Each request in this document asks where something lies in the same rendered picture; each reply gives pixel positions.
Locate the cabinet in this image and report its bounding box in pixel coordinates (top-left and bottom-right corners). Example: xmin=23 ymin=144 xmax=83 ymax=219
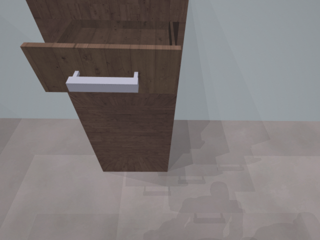
xmin=26 ymin=0 xmax=189 ymax=172

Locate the drawer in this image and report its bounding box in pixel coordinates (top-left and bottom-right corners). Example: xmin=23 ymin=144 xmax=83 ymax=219
xmin=20 ymin=19 xmax=182 ymax=94

